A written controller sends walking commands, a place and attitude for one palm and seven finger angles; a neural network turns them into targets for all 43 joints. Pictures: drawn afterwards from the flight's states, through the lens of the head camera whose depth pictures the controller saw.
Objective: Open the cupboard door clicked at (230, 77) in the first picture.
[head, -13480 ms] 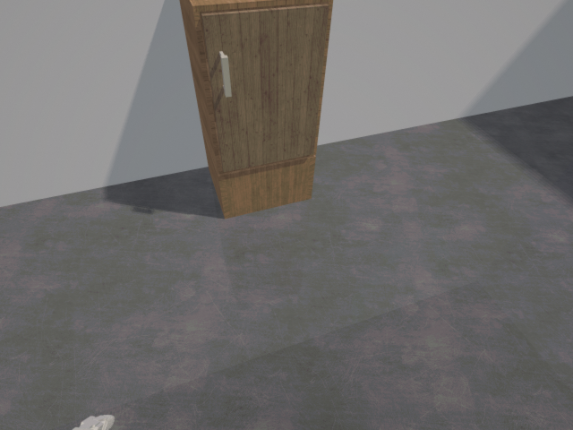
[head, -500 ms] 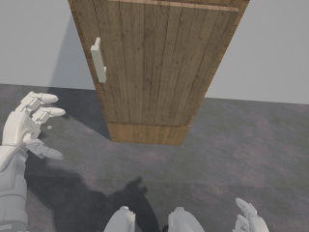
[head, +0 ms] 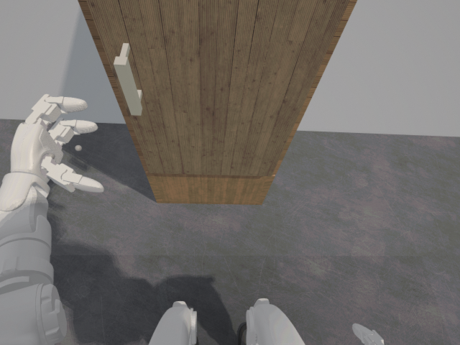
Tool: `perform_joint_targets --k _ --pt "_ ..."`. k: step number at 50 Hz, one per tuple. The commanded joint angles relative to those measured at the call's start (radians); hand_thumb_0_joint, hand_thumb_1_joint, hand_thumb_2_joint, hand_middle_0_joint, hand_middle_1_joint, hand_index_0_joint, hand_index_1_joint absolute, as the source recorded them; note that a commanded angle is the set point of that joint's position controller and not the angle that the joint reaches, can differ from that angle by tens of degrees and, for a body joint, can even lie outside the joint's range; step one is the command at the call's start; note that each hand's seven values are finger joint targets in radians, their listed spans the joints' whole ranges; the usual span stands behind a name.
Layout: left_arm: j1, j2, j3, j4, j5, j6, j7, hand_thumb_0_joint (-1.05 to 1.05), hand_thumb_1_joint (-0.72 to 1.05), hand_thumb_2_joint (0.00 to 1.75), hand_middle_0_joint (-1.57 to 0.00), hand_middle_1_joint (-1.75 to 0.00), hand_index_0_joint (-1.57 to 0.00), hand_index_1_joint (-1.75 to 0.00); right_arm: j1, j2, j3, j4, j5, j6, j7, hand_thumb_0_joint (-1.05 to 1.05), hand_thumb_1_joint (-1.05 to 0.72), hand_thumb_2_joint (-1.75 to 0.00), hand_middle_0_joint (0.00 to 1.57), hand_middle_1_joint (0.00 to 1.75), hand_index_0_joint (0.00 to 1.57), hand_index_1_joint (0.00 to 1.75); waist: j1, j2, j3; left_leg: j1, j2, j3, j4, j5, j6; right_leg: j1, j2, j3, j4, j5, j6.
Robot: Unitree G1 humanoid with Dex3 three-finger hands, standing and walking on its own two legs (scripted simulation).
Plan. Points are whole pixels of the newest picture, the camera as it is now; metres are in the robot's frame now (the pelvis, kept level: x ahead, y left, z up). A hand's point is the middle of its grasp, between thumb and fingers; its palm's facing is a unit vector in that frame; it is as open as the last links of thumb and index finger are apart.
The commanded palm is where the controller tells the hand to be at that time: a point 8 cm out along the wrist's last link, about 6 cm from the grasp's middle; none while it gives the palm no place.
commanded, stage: move the hooked fingers beside the handle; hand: left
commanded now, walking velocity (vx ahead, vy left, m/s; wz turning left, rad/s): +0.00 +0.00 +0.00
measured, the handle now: (131, 81) +0.58 +0.19 +0.05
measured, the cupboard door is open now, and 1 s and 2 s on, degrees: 0 0 0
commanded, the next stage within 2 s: slide the fingers in behind the handle in 1.46 s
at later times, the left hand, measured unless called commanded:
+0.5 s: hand (94, 113) +0.50 +0.24 +0.05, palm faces -0.01 -1.00 -0.03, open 14.0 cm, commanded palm +0.49 +0.29 +0.04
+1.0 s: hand (89, 108) +0.52 +0.26 +0.04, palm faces -0.02 -1.00 -0.01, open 14.0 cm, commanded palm +0.52 +0.28 +0.04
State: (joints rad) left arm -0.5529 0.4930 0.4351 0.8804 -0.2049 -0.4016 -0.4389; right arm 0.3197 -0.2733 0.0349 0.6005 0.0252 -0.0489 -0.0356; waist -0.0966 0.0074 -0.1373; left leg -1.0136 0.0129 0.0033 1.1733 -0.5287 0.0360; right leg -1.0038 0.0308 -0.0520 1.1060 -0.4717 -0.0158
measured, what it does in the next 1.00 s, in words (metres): stands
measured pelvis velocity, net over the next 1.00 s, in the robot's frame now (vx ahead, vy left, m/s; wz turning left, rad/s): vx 0.00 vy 0.01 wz -0.04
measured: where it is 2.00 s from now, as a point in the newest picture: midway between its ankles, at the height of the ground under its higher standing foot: outside the picture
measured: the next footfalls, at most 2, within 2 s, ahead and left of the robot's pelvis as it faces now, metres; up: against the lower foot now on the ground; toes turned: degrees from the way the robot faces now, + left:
none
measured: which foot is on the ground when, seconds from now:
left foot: down 0.00-1.00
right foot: down 0.00-1.00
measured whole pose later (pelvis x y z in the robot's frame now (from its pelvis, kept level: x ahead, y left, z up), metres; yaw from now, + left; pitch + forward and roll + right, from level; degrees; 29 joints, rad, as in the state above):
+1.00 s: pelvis +0.00 +0.01 -0.02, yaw -2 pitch +28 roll -6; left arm -0.91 0.72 0.53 1.16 -0.09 -0.34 -0.45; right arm 0.39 -0.28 0.08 0.60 0.00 0.08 -0.01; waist -0.21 0.02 -0.12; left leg -1.20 0.04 -0.02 1.25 -0.55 0.05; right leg -1.17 0.05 -0.07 1.13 -0.46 -0.01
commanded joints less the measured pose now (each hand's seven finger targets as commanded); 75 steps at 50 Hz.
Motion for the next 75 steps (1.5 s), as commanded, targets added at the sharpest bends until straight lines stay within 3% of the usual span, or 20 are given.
perform_joint_targets --k 1,3,6,10,15,23,30,33,35,39,43,52,58,61,66,67,68,70,72,75 --pt "-0.365 0.288 0.055 -0.081 -0.024 -0.04 -0.02 0.0 -0.5 0.3 -0.3 -1.2 -0.3 -1.2 0.106 -0.184 -0.066 -0.075 0.0 -0.004 -0.013 0.0 -0.9 -0.9 0.2 0.3 0.2 0.3 -0.009 0.07 -0.386 0.241 0.008 -0.057 -0.14 0.372 -0.009 0.208 0.007 0.029 -0.112 0.273 -0.013" --pt "-0.411 0.34 0.077 -0.041 -0.006 -0.041 -0.021 0.0 -0.5 0.3 -0.3 -1.2 -0.3 -1.2 0.113 -0.187 -0.063 -0.073 -0.001 0.007 -0.015 0.0 -0.9 -0.9 0.2 0.3 0.2 0.3 -0.009 0.083 -0.377 0.211 0.006 -0.052 -0.138 0.336 -0.007 0.202 0.004 0.035 -0.111 0.253 -0.011" --pt "-0.528 0.324 0.042 -0.052 0.006 -0.072 -0.019 0.0 -0.5 0.3 -0.3 -1.2 -0.3 -1.2 0.121 -0.181 -0.061 -0.067 -0.005 0.013 -0.015 0.0 -0.9 -0.9 0.2 0.3 0.2 0.3 -0.033 0.124 -0.384 0.24 0.009 -0.058 -0.122 0.348 -0.004 0.156 0.008 0.036 -0.103 0.248 -0.014" --pt "-0.592 0.388 0.076 -0.043 0.014 -0.104 -0.017 0.0 -0.5 0.3 -0.3 -1.2 -0.3 -1.2 0.139 -0.194 -0.061 -0.044 -0.013 0.024 -0.014 0.0 -0.9 -0.9 0.2 0.3 0.2 0.3 -0.037 0.145 -0.478 0.289 0.013 -0.075 -0.102 0.392 -0.01 0.146 0.01 0.035 -0.09 0.257 -0.013" --pt "-0.633 0.415 0.06 0.113 0.04 -0.042 -0.025 0.0 -0.5 0.3 -0.3 -1.2 -0.3 -1.2 0.151 -0.2 -0.045 -0.043 -0.008 0.044 -0.017 0.0 -0.9 -0.9 0.2 0.3 0.2 0.3 -0.07 0.117 -0.4 0.156 0.009 -0.062 -0.087 0.299 0.005 0.135 0.009 0.043 -0.095 0.216 -0.005" --pt "-0.772 0.548 0.127 0.065 0.063 -0.059 0.0 0.0 -0.5 0.3 -0.3 -1.2 -0.3 -1.2 0.191 -0.214 -0.038 -0.043 -0.025 0.064 -0.012 0.0 -0.9 -0.9 0.2 0.3 0.2 0.3 -0.079 0.194 -0.545 0.216 0.019 -0.079 -0.047 0.41 0.001 0.123 0.016 0.039 -0.058 0.28 -0.006" --pt "-0.817 0.572 0.095 0.181 0.113 0.005 -0.002 0.0 -0.5 0.3 -0.3 -1.2 -0.3 -1.2 0.22 -0.218 -0.022 -0.043 -0.026 0.088 -0.008 0.0 -0.9 -0.9 0.2 0.3 0.2 0.3 -0.115 0.19 -0.471 0.128 0.022 -0.074 -0.036 0.354 0.012 0.094 0.02 0.038 -0.064 0.253 -0.002" --pt "-0.879 0.63 0.122 0.177 0.119 0.008 0.002 0.0 -0.5 0.3 -0.3 -1.2 -0.3 -1.2 0.234 -0.225 -0.016 -0.042 -0.03 0.093 -0.012 0.0 -0.9 -0.9 0.2 0.3 0.2 0.3 -0.127 0.207 -0.5 0.133 0.026 -0.082 -0.019 0.377 0.012 0.076 0.022 0.034 -0.052 0.262 -0.002" --pt "-0.833 0.641 0.145 0.162 0.114 0.0 -0.004 0.0 -0.5 0.3 -0.3 -1.2 -0.3 -1.2 0.242 -0.224 -0.019 -0.049 -0.033 0.096 -0.006 0.0 -0.9 -0.9 0.2 0.3 0.2 0.3 -0.108 0.222 -0.555 0.158 0.026 -0.079 -0.014 0.419 0.009 0.101 0.024 0.035 -0.047 0.293 -0.004" --pt "-0.758 0.623 0.151 0.124 0.106 -0.006 -0.024 0.0 -0.5 0.3 -0.3 -1.2 -0.3 -1.2 0.254 -0.224 -0.025 -0.053 -0.037 0.112 0.009 0.0 -0.9 -0.9 0.2 0.3 0.2 0.3 -0.088 0.26 -0.593 0.249 0.034 -0.091 -0.025 0.522 -0.003 0.089 0.026 0.019 -0.041 0.343 -0.008" --pt "-0.741 0.57 0.127 0.099 0.086 0.015 -0.035 0.0 -0.5 0.3 -0.3 -1.2 -0.3 -1.2 0.255 -0.225 -0.031 -0.055 -0.031 0.126 0.013 0.0 -0.9 -0.9 0.2 0.3 0.2 0.3 -0.096 0.236 -0.551 0.272 0.038 -0.098 -0.047 0.509 -0.002 0.066 0.029 0.011 -0.063 0.319 -0.004" --pt "-0.816 0.476 0.078 0.045 0.093 -0.035 0.025 0.0 -0.5 0.3 -0.3 -1.2 -0.3 -1.2 0.257 -0.216 -0.044 -0.014 -0.041 0.125 0.016 0.0 -0.9 -0.9 0.2 0.3 0.2 0.3 -0.116 0.301 -0.505 0.426 0.049 -0.141 -0.074 0.55 -0.036 -0.065 0.032 -0.013 -0.08 0.237 -0.014" --pt "-0.727 0.422 0.038 0.154 0.105 -0.002 0.028 0.0 -0.5 0.3 -0.3 -1.2 -0.3 -1.2 0.248 -0.214 -0.037 -0.032 -0.041 0.141 0.019 0.0 -0.9 -0.9 0.2 0.3 0.2 0.3 -0.115 0.245 -0.436 0.375 0.045 -0.135 -0.085 0.548 -0.036 -0.055 0.031 -0.021 -0.084 0.239 -0.014" --pt "-0.754 0.5 0.092 0.138 0.102 -0.015 0.036 0.0 -0.5 0.3 -0.3 -1.2 -0.3 -1.2 0.24 -0.22 -0.033 -0.047 -0.041 0.138 0.013 0.0 -0.9 -0.9 0.2 0.3 0.2 0.3 -0.109 0.211 -0.434 0.302 0.036 -0.123 -0.078 0.487 -0.022 -0.009 0.031 -0.012 -0.072 0.247 -0.017" --pt "-0.789 0.481 0.091 -0.016 0.086 -0.091 0.039 0.0 -0.5 0.3 -0.3 -1.2 -0.3 -1.2 0.235 -0.208 -0.045 -0.051 -0.046 0.136 0.023 0.0 -0.9 -0.9 0.2 0.3 0.2 0.3 -0.09 0.307 -0.585 0.461 0.046 -0.14 -0.062 0.662 -0.053 -0.012 0.031 -0.01 -0.058 0.299 -0.019" --pt "-0.778 0.468 0.085 -0.01 0.085 -0.091 0.039 0.0 -0.5 0.3 -0.3 -1.2 -0.3 -1.2 0.235 -0.209 -0.045 -0.044 -0.045 0.138 0.026 0.0 -0.9 -0.9 0.2 0.3 0.2 0.3 -0.088 0.319 -0.587 0.49 0.052 -0.15 -0.066 0.677 -0.062 -0.034 0.033 -0.015 -0.062 0.28 -0.017" --pt "-0.785 0.428 0.06 0.026 0.082 -0.082 0.035 0.0 -0.5 0.3 -0.3 -1.2 -0.3 -1.2 0.231 -0.207 -0.046 -0.035 -0.044 0.14 0.027 0.0 -0.9 -0.9 0.2 0.3 0.2 0.3 -0.107 0.278 -0.555 0.456 0.049 -0.143 -0.061 0.628 -0.051 -0.034 0.034 -0.013 -0.07 0.273 -0.013" --pt "-0.76 0.451 0.074 0.13 0.084 -0.045 0.033 0.0 -0.5 0.3 -0.3 -1.2 -0.3 -1.2 0.23 -0.215 -0.04 -0.031 -0.037 0.143 0.02 0.0 -0.9 -0.9 0.2 0.3 0.2 0.3 -0.123 0.187 -0.467 0.318 0.039 -0.121 -0.069 0.483 -0.022 0.01 0.033 -0.006 -0.082 0.252 -0.008" --pt "-0.784 0.458 0.055 0.19 0.098 -0.011 0.027 0.0 -0.5 0.3 -0.3 -1.2 -0.3 -1.2 0.228 -0.215 -0.029 -0.034 -0.032 0.142 0.012 0.0 -0.9 -0.9 0.2 0.3 0.2 0.3 -0.135 0.185 -0.416 0.247 0.03 -0.108 -0.07 0.404 -0.009 0.009 0.03 0.002 -0.084 0.23 -0.008" --pt "-0.81 0.503 0.068 0.134 0.116 -0.017 0.031 0.0 -0.5 0.3 -0.3 -1.2 -0.3 -1.2 0.233 -0.216 -0.029 -0.04 -0.038 0.137 0.006 0.0 -0.9 -0.9 0.2 0.3 0.2 0.3 -0.121 0.225 -0.469 0.265 0.029 -0.11 -0.062 0.424 -0.01 0.012 0.027 0.004 -0.072 0.24 -0.013"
